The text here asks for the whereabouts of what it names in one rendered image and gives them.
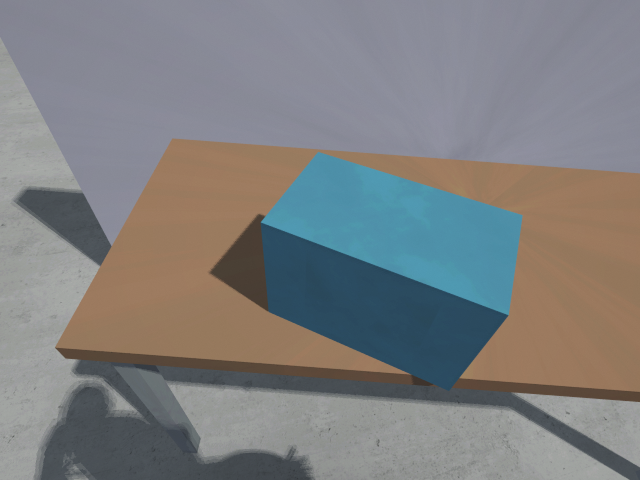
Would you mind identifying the carton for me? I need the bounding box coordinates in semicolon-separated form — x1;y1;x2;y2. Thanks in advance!
261;152;523;391

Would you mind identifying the table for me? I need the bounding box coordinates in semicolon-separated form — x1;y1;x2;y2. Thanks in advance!
55;138;640;480

